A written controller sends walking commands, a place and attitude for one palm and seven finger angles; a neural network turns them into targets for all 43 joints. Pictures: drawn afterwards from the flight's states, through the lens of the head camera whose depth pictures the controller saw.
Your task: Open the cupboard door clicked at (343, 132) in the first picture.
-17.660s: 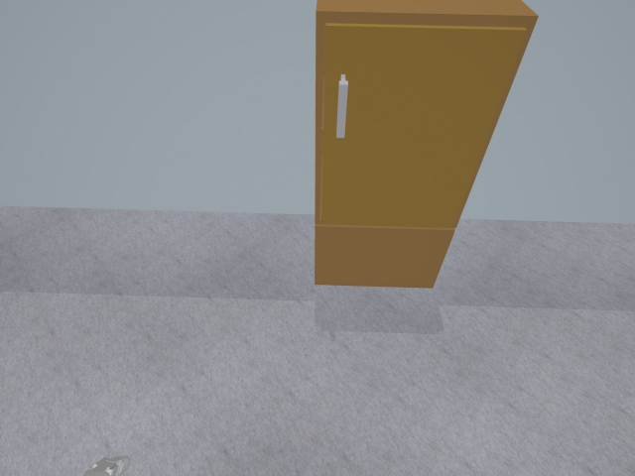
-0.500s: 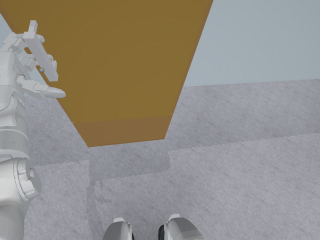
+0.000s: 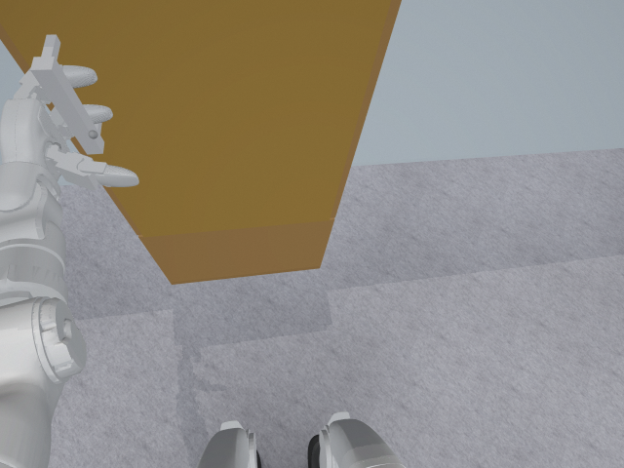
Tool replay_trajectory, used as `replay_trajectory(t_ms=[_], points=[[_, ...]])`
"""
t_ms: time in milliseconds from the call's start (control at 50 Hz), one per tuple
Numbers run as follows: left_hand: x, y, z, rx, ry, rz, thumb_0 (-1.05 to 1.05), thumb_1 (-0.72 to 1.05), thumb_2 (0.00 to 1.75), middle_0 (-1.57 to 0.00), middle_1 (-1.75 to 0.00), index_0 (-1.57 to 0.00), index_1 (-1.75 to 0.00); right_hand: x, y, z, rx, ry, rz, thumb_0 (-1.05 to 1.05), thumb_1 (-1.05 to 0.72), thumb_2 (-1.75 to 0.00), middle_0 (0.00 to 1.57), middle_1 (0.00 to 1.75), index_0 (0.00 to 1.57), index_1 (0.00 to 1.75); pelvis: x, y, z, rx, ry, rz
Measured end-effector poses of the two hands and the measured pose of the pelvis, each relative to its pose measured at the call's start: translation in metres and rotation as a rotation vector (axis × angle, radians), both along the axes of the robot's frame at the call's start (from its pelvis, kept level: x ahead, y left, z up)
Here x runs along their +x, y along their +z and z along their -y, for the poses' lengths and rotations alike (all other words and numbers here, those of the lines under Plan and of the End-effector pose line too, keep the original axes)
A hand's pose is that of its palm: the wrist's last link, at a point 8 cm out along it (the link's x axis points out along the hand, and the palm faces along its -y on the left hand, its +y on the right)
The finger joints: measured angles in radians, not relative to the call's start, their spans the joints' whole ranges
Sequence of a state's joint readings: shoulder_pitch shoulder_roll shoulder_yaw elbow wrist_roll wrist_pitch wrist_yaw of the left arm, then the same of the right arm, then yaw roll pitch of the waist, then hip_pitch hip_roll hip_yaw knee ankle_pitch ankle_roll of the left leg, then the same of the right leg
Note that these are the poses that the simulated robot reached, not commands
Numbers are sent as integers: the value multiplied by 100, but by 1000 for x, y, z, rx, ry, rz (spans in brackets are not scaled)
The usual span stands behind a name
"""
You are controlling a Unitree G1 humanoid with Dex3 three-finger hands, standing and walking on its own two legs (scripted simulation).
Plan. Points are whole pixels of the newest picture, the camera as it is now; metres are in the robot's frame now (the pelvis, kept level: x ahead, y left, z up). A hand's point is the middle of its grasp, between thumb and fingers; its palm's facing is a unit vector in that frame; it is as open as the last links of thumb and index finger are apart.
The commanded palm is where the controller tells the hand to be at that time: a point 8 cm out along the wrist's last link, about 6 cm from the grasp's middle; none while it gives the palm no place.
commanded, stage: slide the fingers in behind the handle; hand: left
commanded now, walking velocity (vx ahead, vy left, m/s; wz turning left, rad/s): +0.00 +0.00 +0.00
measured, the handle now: (74, 99) +0.56 +0.25 +0.08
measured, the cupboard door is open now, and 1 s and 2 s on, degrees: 0 0 37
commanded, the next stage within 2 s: close the thumb around the handle in 0.22 s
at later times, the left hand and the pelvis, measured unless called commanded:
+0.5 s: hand (84, 131) +0.51 +0.23 +0.08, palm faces +0.06 -1.00 -0.02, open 13.1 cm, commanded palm +0.49 +0.27 +0.08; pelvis +0.00 +0.01 +0.00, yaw +0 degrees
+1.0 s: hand (90, 135) +0.51 +0.23 +0.08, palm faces +0.06 -1.00 -0.02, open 5.6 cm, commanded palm +0.48 +0.27 +0.08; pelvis +0.00 +0.01 +0.00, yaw +0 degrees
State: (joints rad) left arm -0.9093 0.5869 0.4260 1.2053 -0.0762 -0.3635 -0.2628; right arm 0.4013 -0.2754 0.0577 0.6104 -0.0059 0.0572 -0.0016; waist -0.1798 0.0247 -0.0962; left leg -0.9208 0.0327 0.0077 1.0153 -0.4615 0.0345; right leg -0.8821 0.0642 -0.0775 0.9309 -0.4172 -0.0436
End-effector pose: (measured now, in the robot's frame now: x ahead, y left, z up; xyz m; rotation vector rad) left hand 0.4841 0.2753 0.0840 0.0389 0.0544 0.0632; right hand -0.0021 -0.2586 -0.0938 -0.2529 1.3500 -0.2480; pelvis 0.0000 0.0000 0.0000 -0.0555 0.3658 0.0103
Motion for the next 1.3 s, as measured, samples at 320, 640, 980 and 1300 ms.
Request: replay_trajectory(t_ms=[320,640,980,1300], points=[[4,-2,-6,-27,-4,-6,-2,-49,31,-30,-120,-30,-120,-10,5,-1,-11,-18,-28,0,-91,-90,20,30,20,30,2,1,-3,-3,-7,-8],[9,-4,-8,-28,-20,10,-1,-5,49,-33,-125,-33,-125,0,4,-12,-10,-3,-24,0,-91,-90,20,30,20,30,6,1,-13,-12,-1,-15],[-1,-1,-3,-18,-6,13,1,73,83,-36,-132,-39,-134,4,2,-18,16,-4,4,0,-91,-90,21,30,20,30,5,3,-13,-8,-2,8],[-11,-2,0,-20,2,27,1,74,81,-36,-134,-35,-135,-3,3,-6,3,-14,0,0,-91,-90,20,30,20,30,2,3,-7,1,-12,10]])
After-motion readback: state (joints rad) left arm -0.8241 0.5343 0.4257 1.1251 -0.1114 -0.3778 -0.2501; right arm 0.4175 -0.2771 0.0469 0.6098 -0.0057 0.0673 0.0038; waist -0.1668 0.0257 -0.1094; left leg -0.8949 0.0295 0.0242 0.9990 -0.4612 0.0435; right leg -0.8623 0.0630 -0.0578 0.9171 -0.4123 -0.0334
